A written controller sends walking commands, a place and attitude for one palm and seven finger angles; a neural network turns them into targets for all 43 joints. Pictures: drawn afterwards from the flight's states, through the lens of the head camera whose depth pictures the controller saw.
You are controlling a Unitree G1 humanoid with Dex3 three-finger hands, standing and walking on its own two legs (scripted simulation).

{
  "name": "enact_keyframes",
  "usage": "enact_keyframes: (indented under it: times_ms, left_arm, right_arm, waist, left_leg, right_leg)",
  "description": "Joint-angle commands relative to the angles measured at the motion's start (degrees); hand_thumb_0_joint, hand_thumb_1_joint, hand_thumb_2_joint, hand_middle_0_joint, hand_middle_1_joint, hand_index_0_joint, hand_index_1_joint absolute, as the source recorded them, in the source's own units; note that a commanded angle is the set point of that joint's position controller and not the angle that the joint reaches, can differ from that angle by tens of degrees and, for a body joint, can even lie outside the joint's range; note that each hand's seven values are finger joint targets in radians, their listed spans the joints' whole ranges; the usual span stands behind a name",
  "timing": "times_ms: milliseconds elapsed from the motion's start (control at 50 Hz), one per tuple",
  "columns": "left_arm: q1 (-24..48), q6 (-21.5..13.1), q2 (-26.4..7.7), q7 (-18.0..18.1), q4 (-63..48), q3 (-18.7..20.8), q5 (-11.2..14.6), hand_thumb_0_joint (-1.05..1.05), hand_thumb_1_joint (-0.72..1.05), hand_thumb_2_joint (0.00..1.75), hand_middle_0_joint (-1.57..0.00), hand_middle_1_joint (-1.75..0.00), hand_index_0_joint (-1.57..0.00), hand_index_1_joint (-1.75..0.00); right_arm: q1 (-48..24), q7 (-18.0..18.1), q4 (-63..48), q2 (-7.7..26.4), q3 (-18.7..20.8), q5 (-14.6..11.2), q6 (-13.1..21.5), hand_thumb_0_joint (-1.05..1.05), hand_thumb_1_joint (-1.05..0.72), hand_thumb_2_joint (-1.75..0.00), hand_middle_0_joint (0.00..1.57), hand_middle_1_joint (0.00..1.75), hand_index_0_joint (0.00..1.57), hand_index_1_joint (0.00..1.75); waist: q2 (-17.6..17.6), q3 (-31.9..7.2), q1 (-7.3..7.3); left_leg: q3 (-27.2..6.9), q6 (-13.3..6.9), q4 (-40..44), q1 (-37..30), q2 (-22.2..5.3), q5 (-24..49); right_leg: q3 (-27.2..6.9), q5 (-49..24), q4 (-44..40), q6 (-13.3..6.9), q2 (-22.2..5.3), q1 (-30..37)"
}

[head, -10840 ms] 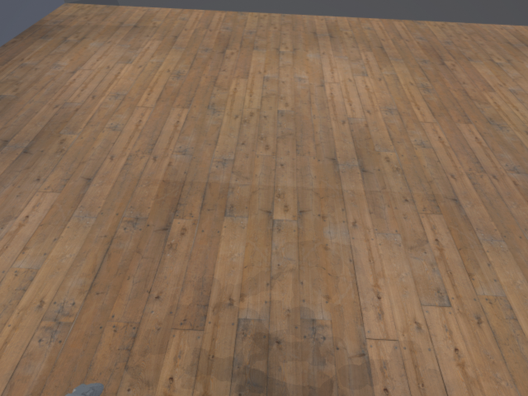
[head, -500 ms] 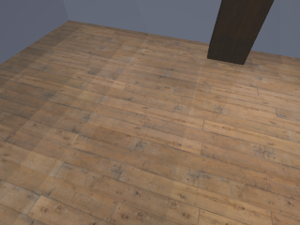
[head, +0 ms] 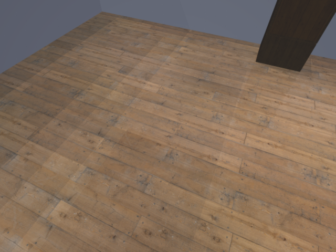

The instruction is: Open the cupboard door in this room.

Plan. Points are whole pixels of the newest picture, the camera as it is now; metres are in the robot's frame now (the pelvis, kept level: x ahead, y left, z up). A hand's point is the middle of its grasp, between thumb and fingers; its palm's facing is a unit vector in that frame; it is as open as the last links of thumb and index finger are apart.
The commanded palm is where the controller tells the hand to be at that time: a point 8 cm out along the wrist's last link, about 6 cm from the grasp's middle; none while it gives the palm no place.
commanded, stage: stand and wait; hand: left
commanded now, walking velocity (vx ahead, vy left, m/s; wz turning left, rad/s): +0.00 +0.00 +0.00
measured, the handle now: out of the picture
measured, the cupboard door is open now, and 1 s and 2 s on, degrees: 0 0 0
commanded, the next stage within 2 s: turn or walk to find it in 0.38 s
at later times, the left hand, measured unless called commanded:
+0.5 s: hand out of the picture +0.04 +0.23 -0.16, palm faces +0.01 -0.95 -0.31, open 7.4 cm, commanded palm none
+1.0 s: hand out of the picture +0.02 +0.18 -0.17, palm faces +0.14 -0.96 -0.25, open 7.4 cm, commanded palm none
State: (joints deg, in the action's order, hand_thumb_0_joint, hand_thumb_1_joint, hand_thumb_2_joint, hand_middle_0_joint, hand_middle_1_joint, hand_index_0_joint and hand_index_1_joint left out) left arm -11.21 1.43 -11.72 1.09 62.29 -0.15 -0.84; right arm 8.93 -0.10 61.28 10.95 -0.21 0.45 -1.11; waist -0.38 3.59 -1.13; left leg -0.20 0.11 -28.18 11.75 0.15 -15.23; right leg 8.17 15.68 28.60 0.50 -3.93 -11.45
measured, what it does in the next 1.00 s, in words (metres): stands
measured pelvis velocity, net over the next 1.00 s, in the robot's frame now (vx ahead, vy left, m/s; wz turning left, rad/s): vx -0.01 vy -0.02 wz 0.14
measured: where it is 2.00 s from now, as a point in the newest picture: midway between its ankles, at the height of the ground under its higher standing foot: outside the picture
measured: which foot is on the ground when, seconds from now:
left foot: down 0.00-0.98, up 1.00-1.00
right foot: down 0.00-1.00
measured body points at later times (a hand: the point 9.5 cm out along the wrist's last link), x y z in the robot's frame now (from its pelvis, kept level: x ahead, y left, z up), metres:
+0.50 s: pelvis -0.01 -0.01 +0.01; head +0.00 +0.00 +0.46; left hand +0.04 +0.28 -0.13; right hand +0.04 -0.30 -0.13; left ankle +0.00 +0.12 -0.74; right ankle +0.00 -0.12 -0.74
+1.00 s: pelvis -0.01 -0.02 +0.00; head +0.01 -0.03 +0.45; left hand +0.01 +0.23 -0.15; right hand +0.05 -0.25 -0.17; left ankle +0.00 +0.12 -0.73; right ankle -0.02 -0.13 -0.74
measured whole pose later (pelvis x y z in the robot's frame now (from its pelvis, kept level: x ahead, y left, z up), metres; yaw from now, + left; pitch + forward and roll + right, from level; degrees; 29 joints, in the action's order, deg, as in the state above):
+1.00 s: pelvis -0.01 -0.02 +0.00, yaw +8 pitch -1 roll +1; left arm -10.6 0.4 -10.6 1.4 60.5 0.5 -0.9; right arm 13.1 0.6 61.2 11.0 1.3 0.3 -1.4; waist -1.5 3.0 0.2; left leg -6.1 1.2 -31.4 16.4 2.3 -15.4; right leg 4.3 17.4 29.9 -0.7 -1.3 -11.0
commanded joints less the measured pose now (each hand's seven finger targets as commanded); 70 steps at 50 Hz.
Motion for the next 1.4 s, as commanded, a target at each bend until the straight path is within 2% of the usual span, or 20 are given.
enact_keyframes:
  times_ms: [0,360,500,620,680,720,740,780,840,880,920,960,1000,1060,1180,1260,1280,1320,1340,1380]
  left_arm:
    - [-1.6,-1.8,-8.1,0.6,-1.4,1.5,0.1,0.00,0.90,0.90,-0.20,-0.30,-0.20,-0.30]
    - [1.4,-3.4,-15.5,-0.4,0.0,3.0,0.1,0.00,0.90,0.90,-0.20,-0.30,-0.20,-0.30]
    - [1.1,-1.0,-12.2,0.0,-1.2,2.5,0.3,0.00,0.90,0.90,-0.20,-0.30,-0.20,-0.30]
    - [3.1,-0.5,-13.9,0.3,-4.8,3.5,0.0,0.00,0.90,0.90,-0.20,-0.30,-0.20,-0.30]
    - [4.4,-0.3,-12.4,0.4,-6.6,3.4,0.0,0.00,0.90,0.90,-0.20,-0.30,-0.20,-0.30]
    - [3.5,-0.2,-9.4,0.4,-6.7,2.9,0.3,0.00,0.90,0.90,-0.20,-0.30,-0.20,-0.30]
    - [3.3,-0.2,-8.7,0.5,-6.9,2.4,0.3,0.00,0.90,0.90,-0.20,-0.30,-0.20,-0.30]
    - [2.6,-0.4,-7.8,0.6,-6.5,2.2,0.3,0.00,0.90,0.90,-0.20,-0.30,-0.20,-0.30]
    - [0.5,-1.1,-6.6,0.6,-5.2,1.9,0.4,0.00,0.90,0.90,-0.20,-0.30,-0.20,-0.30]
    - [-2.9,-1.5,-5.8,0.7,-3.6,1.8,0.4,0.00,0.90,0.90,-0.20,-0.30,-0.20,-0.30]
    - [-4.6,-2.0,-8.8,1.2,-2.8,2.5,0.1,0.00,0.90,0.90,-0.20,-0.30,-0.20,-0.30]
    - [-3.5,-2.3,-12.0,1.1,-4.2,3.9,0.0,0.00,0.90,0.90,-0.20,-0.30,-0.20,-0.30]
    - [-2.7,-2.0,-10.1,1.0,-4.6,3.6,-0.4,0.00,0.90,0.90,-0.20,-0.30,-0.20,-0.30]
    - [-2.6,-2.2,-9.4,1.1,-5.4,3.6,-0.7,0.00,0.90,0.90,-0.20,-0.30,-0.20,-0.30]
    - [-6.8,-1.9,-11.5,1.1,-5.1,4.7,-1.3,0.00,0.90,0.90,-0.20,-0.30,-0.20,-0.30]
    - [-5.9,-1.5,-12.3,0.8,-5.3,5.2,-0.7,0.00,0.90,0.90,-0.20,-0.30,-0.20,-0.30]
    - [-5.4,-1.2,-11.7,0.7,-5.7,5.0,-0.3,0.00,0.90,0.90,-0.20,-0.30,-0.20,-0.30]
    - [-4.7,-0.5,-6.3,0.4,-8.9,3.6,-0.1,0.00,0.90,0.90,-0.20,-0.30,-0.20,-0.30]
    - [-0.7,0.3,-6.7,0.9,-9.7,3.5,-0.3,0.00,0.90,0.90,-0.20,-0.30,-0.20,-0.30]
    - [0.3,0.3,-6.9,0.4,-8.9,4.1,-0.3,0.00,0.90,0.90,-0.20,-0.30,-0.20,-0.30]
  right_arm:
    - [2.2,1.0,-1.4,8.5,2.0,0.1,1.5,0.00,-0.90,-0.90,0.20,0.30,0.20,0.30]
    - [-0.8,1.2,-0.2,16.0,2.6,0.2,2.9,0.00,-0.90,-0.90,0.20,0.30,0.20,0.30]
    - [0.7,0.3,-1.7,11.2,1.2,0.8,0.7,0.00,-0.90,-0.90,0.20,0.30,0.20,0.30]
    - [3.3,0.1,-3.9,11.4,2.2,0.9,-0.2,0.00,-0.90,-0.90,0.20,0.30,0.20,0.30]
    - [4.9,0.0,-4.9,11.5,2.6,1.0,-0.1,0.00,-0.90,-0.90,0.20,0.30,0.20,0.30]
    - [4.8,0.4,-5.2,13.1,2.8,1.1,0.7,0.00,-0.90,-0.90,0.20,0.30,0.20,0.30]
    - [5.0,0.8,-5.2,13.8,3.1,0.7,1.0,0.00,-0.90,-0.90,0.20,0.30,0.20,0.30]
    - [5.6,1.6,-4.3,13.4,3.4,0.7,1.6,0.00,-0.90,-0.90,0.20,0.30,0.20,0.30]
    - [6.3,2.1,-3.2,11.9,3.6,0.6,1.8,0.00,-0.90,-0.90,0.20,0.30,0.20,0.30]
    - [5.4,2.1,-2.8,10.9,3.7,0.3,1.6,0.00,-0.90,-0.90,0.20,0.30,0.20,0.30]
    - [4.9,1.6,-3.4,7.5,3.4,-0.4,1.5,0.00,-0.90,-0.90,0.20,0.30,0.20,0.30]
    - [3.1,1.4,-4.7,6.1,3.6,0.3,0.0,0.00,-0.90,-0.90,0.20,0.30,0.20,0.30]
    - [1.9,1.1,-4.4,6.6,4.4,0.5,-0.8,0.00,-0.90,-0.90,0.20,0.30,0.20,0.30]
    - [2.4,0.6,-4.0,5.0,4.3,0.1,-1.1,0.00,-0.90,-0.90,0.20,0.30,0.20,0.30]
    - [-2.1,0.0,-6.5,4.7,3.7,-0.1,-0.8,0.00,-0.90,-0.90,0.20,0.30,0.20,0.30]
    - [0.7,0.0,-6.5,6.0,3.6,0.1,-0.1,0.00,-0.90,-0.90,0.20,0.30,0.20,0.30]
    - [2.6,-0.1,-6.2,7.9,4.0,0.2,0.4,0.00,-0.90,-0.90,0.20,0.30,0.20,0.30]
    - [6.5,0.2,-6.4,16.8,5.9,0.6,0.6,0.00,-0.90,-0.90,0.20,0.30,0.20,0.30]
    - [8.0,0.8,-5.4,16.6,6.0,0.7,0.6,0.00,-0.90,-0.90,0.20,0.30,0.20,0.30]
    - [3.6,1.5,-6.2,13.8,5.3,0.9,0.6,0.00,-0.90,-0.90,0.20,0.30,0.20,0.30]
  waist:
    - [0.6,-3.1,0.90]
    - [-0.4,-1.3,0.39]
    - [0.1,0.2,-0.16]
    - [4.1,-3.4,0.71]
    - [0.2,-4.2,1.50]
    - [-8.2,-5.0,1.25]
    - [-10.7,-5.3,1.16]
    - [-10.7,-7.0,1.33]
    - [-8.3,-8.1,0.86]
    - [-6.4,-8.3,-0.29]
    - [1.8,-6.5,0.05]
    - [15.8,-1.4,-0.68]
    - [9.6,2.1,0.02]
    - [6.9,0.7,0.88]
    - [10.2,-2.0,-1.43]
    - [9.8,-5.4,0.41]
    - [5.7,-7.0,1.67]
    - [-16.1,-8.0,3.48]
    - [-13.4,-6.9,4.78]
    - [-10.8,-3.9,2.82]
  left_leg:
    - [-5.2,-1.0,6.7,0.7,-6.7,10.7]
    - [-4.7,-1.3,11.4,-1.6,-7.1,6.9]
    - [-5.1,-0.1,7.4,6.5,-6.2,6.7]
    - [-3.4,0.3,-2.1,7.2,-5.1,8.2]
    - [-7.8,-0.7,0.3,7.4,-6.3,12.2]
    - [-18.5,-4.0,8.4,6.0,-10.7,17.4]
    - [-23.1,-6.6,10.4,3.3,-12.8,20.9]
    - [-24.4,-10.2,10.0,-3.1,-14.4,27.1]
    - [-20.4,-10.3,6.6,-6.9,-12.3,33.9]
    - [-16.7,-7.2,4.4,-3.7,-9.0,30.0]
    - [-10.5,-2.0,-0.8,7.5,-3.6,16.2]
    - [-3.1,1.1,-10.3,12.3,0.6,-8.2]
    - [-2.3,1.0,-23.7,13.8,-0.7,-12.8]
    - [-0.1,1.7,-29.5,14.2,-1.6,-12.1]
    - [2.9,2.2,-19.2,12.0,-1.7,-12.3]
    - [5.5,1.8,-1.8,3.0,-1.5,-1.6]
    - [3.7,1.0,5.1,-4.1,-3.2,6.7]
    - [-20.1,-10.2,9.0,-12.0,-24.0,34.9]
    - [-20.0,-12.0,9.5,-7.6,-23.5,31.5]
    - [-16.0,-11.1,8.6,-6.4,-18.6,28.3]
  right_leg:
    - [-6.2,-6.6,-6.8,-0.2,-5.1,2.4]
    - [-8.5,-3.3,-14.0,-1.9,-5.4,4.6]
    - [-6.8,1.1,-10.9,-0.6,-7.3,4.7]
    - [-6.6,-2.5,-8.4,-3.7,-12.5,2.7]
    - [-3.1,-3.2,-2.0,-2.4,-9.3,1.3]
    - [-0.8,-0.2,6.5,0.9,-2.0,0.1]
    - [-2.1,4.9,9.6,1.4,0.2,-2.4]
    - [-6.1,12.3,14.9,1.2,0.8,-7.6]
    - [-7.4,10.6,9.1,1.1,1.5,-6.8]
    - [-6.3,1.2,-2.2,1.5,1.7,0.6]
    - [-13.2,-10.7,-8.1,-0.5,-6.6,9.6]
    - [-21.3,-12.2,-12.8,-8.0,-17.7,3.9]
    - [-18.8,-18.5,-12.4,-11.0,-18.0,-0.5]
    - [-10.6,-30.4,-8.6,-9.4,-15.5,1.8]
    - [-8.8,-32.0,-6.0,-9.4,-15.9,6.0]
    - [-4.6,-29.3,0.2,-5.3,-14.4,5.6]
    - [-2.1,-24.1,4.9,-2.5,-13.0,1.3]
    - [0.3,20.7,23.6,3.4,-2.7,-17.0]
    - [-4.9,21.6,29.6,3.0,-2.3,-16.4]
    - [-7.3,14.4,34.4,3.0,-2.4,-20.1]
